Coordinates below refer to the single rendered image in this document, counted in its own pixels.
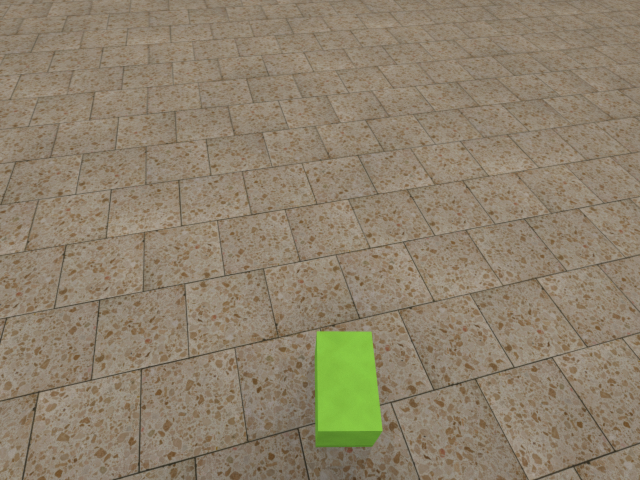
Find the carton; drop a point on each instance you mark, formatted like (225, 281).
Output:
(347, 408)

